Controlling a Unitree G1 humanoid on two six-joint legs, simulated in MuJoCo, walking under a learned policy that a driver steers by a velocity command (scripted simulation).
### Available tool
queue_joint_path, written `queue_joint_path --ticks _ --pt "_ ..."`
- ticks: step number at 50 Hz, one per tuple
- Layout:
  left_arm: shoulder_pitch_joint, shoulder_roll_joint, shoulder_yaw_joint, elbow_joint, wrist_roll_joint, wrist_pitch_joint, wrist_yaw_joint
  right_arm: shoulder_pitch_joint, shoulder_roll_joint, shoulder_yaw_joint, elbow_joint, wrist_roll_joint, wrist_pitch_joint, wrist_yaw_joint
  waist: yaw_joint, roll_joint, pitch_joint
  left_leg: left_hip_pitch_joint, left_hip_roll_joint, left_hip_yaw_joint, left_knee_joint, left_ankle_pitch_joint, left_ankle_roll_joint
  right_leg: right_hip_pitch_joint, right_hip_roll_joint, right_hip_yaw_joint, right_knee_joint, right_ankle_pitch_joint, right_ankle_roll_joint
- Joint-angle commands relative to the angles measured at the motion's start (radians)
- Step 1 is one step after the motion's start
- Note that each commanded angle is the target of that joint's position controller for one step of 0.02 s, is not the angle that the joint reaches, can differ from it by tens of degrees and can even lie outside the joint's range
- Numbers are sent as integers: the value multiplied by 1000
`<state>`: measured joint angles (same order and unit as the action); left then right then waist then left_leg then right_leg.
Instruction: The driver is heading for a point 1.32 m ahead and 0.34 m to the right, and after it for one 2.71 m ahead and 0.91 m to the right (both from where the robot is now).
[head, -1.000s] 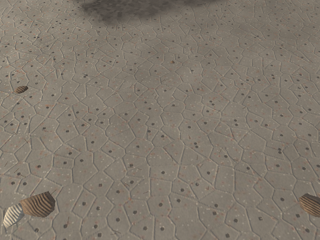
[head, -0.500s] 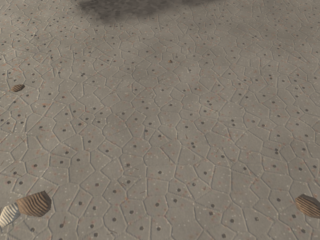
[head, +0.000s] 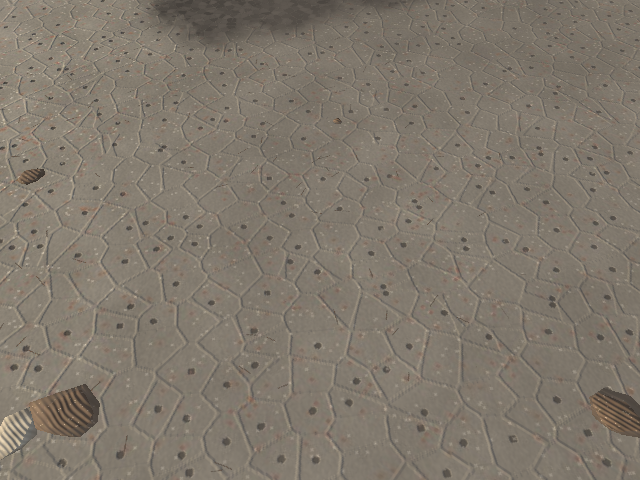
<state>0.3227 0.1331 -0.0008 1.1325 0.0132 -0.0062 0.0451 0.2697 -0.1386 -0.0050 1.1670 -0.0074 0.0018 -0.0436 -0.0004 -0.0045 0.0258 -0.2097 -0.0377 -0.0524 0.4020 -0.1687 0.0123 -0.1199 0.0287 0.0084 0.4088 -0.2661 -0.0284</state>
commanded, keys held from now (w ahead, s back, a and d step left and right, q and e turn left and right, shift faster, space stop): shift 0.24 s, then w+shift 0.64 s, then shift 0.12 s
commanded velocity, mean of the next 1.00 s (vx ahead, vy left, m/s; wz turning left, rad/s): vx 0.50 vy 0.00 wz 0.00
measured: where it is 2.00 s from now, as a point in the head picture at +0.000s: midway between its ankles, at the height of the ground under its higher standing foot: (330, 327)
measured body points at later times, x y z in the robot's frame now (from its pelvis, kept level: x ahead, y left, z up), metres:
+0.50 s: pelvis +0.06 +0.02 +0.00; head +0.06 +0.04 +0.45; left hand -0.02 +0.26 -0.16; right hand +0.13 -0.22 -0.14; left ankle +0.08 +0.13 -0.72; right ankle -0.03 -0.10 -0.74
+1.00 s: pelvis +0.37 +0.05 -0.03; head +0.42 +0.06 +0.41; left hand +0.62 +0.25 -0.13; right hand +0.24 -0.17 -0.16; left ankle +0.11 +0.14 -0.73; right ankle +0.56 -0.02 -0.74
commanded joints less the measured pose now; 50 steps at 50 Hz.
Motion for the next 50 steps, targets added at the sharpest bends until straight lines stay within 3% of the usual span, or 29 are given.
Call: queue_joint_path --ticks 1,12,13,14,15,16,17,18,20,22,24,26,27,28,29,30,31,32,33,35,40,43,45,47,48,49,50 --pt "79 69 10 -3 0 -4 3 59 -74 -9 -5 0 -3 -3 0 1 52 26 95 -87 -56 78 31 -84 -103 91 -92 78 -27" --pt "90 60 8 6 0 -6 5 73 -64 -7 5 0 -3 -5 0 1 56 31 96 -83 -51 93 29 -76 -104 91 -93 97 -28" --pt "112 68 12 11 2 -4 3 83 -61 -6 6 -1 -1 -4 6 -10 17 34 69 -66 -39 -64 35 -62 -91 93 -112 -83 -38" --pt "119 112 29 3 1 3 0 78 -86 -18 -7 -4 5 0 16 -50 27 -24 17 -26 33 -321 54 -68 -81 124 -115 -364 -69" --pt "160 149 43 -1 5 10 -6 29 -106 -27 -40 -17 9 10 47 -84 86 -170 -4 -17 110 -482 64 -66 -130 222 -167 -604 -115" --pt "216 176 56 8 3 12 -7 -53 -70 -20 -92 -24 4 25 84 -168 148 -300 -24 56 241 -426 51 -32 -233 369 -267 -736 -173" --pt "198 173 64 4 1 7 -6 -142 -51 -14 -147 -30 -8 34 93 -199 225 -393 30 105 375 -249 37 -46 -344 469 -340 -676 -217" --pt "187 158 66 -6 7 -4 -8 -180 -79 -25 -172 -32 -21 41 86 -133 222 -460 66 78 455 -218 29 -30 -368 489 -363 -572 -228" --pt "117 170 75 -41 12 -32 -13 -131 -92 -39 -177 -32 -46 61 30 -73 143 -460 99 58 471 -158 22 27 -335 401 -333 -401 -205" --pt "51 179 83 -71 0 -55 -14 -103 -93 -48 -191 -18 -59 74 -9 -103 98 -301 87 81 357 -133 29 -46 -267 271 -326 -322 -162" --pt "20 191 89 -84 -5 -65 -18 -66 -86 -54 -203 -8 -56 75 -39 -151 113 -96 59 135 222 -170 43 -185 -238 198 -301 -334 -158" --pt "-6 190 94 -95 -5 -67 -24 77 -84 -66 -163 -6 -56 65 -102 -70 115 158 3 219 114 -125 45 -341 -205 145 -169 -353 -170" --pt "-15 172 88 -105 8 -74 -29 221 -111 -81 -118 -9 -67 54 -160 28 63 351 1 187 83 -170 52 -438 -156 95 32 -253 -164" --pt "-68 104 68 -143 21 -86 -38 398 -193 -102 -84 -34 -84 40 -235 273 -11 472 235 -155 -77 -466 84 -557 -44 -44 470 -148 -131" --pt "-71 46 58 -206 6 -102 -56 415 -220 -94 -77 -42 -84 42 -169 402 -19 467 411 -705 -308 -790 171 -779 64 15 732 -219 -128" --pt "-132 97 64 -228 23 -99 -67 239 -196 -83 -123 -39 -79 39 -88 200 76 343 439 -670 -302 -794 181 -845 -49 68 860 -91 -138" --pt "-162 124 69 -239 24 -100 -83 139 -183 -78 -164 -29 -88 47 -55 69 74 262 398 -545 -272 -655 173 -810 -102 68 855 33 -126" --pt "-139 121 70 -228 25 -100 -94 115 -184 -76 -172 -23 -96 51 -25 26 43 219 347 -428 -284 -547 159 -744 -130 65 811 82 -106" --pt "-124 120 72 -225 35 -91 -100 115 -166 -68 -172 -17 -105 49 -5 29 28 189 312 -358 -305 -478 148 -698 -144 52 780 95 -84" --pt "-138 111 69 -231 33 -66 -110 160 -136 -57 -149 -14 -121 41 3 59 63 170 258 -255 -339 -361 146 -708 -147 13 769 133 -50" --pt "-395 112 60 -330 22 -45 -109 277 -122 -46 -133 -8 -136 46 -48 34 150 169 201 -90 -400 -52 165 -770 -124 -78 550 240 -19" --pt "-493 91 44 -376 11 -47 -114 292 -128 -42 -135 -2 -146 39 -56 50 164 177 207 -23 -458 169 165 -655 -102 -127 342 314 -38" --pt "-515 90 37 -393 11 -54 -109 290 -135 -41 -124 -1 -148 33 -41 51 181 246 216 41 -436 464 158 -585 -77 -155 233 312 -73" --pt "-458 102 38 -384 16 -66 -90 310 -164 -43 -113 -8 -143 31 -22 93 106 332 215 83 -269 999 130 -437 21 -213 189 263 -111" --pt "-354 130 47 -359 21 -75 -79 314 -186 -48 -104 -14 -137 24 26 129 38 352 222 85 -118 1172 111 -318 58 -205 182 241 -126" --pt "-168 172 63 -303 19 -87 -67 299 -210 -55 -102 -19 -128 15 105 147 -63 340 215 84 94 1197 92 -131 80 -177 147 263 -137" --pt "16 200 77 -243 26 -97 -56 264 -232 -61 -105 -5 -122 10 194 151 -147 280 184 105 341 1074 75 72 34 -143 32 416 -149"
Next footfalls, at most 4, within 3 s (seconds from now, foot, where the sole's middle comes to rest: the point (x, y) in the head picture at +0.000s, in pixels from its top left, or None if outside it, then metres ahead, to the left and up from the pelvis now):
0.54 left None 0.14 0.14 -0.78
1.02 right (343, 445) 0.60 -0.02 -0.78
1.54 left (262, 362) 0.80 0.17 -0.78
2.02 right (404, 280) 1.05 -0.19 -0.78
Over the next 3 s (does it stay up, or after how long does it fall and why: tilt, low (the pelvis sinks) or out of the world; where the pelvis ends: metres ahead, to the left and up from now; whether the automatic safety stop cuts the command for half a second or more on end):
stays up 1.34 -0.56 -0.01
